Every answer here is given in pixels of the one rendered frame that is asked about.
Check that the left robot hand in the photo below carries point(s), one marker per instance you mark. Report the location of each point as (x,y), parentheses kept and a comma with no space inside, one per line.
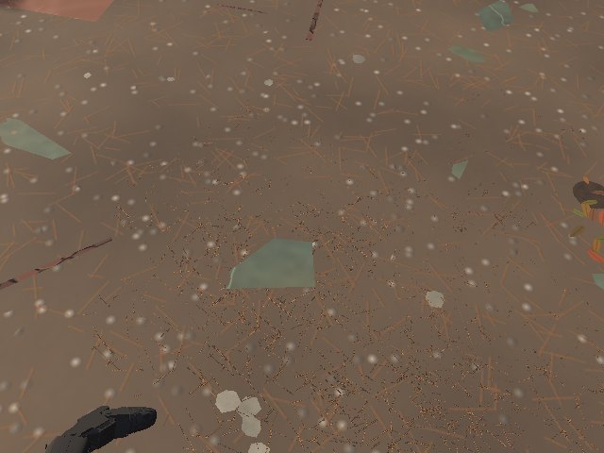
(101,426)

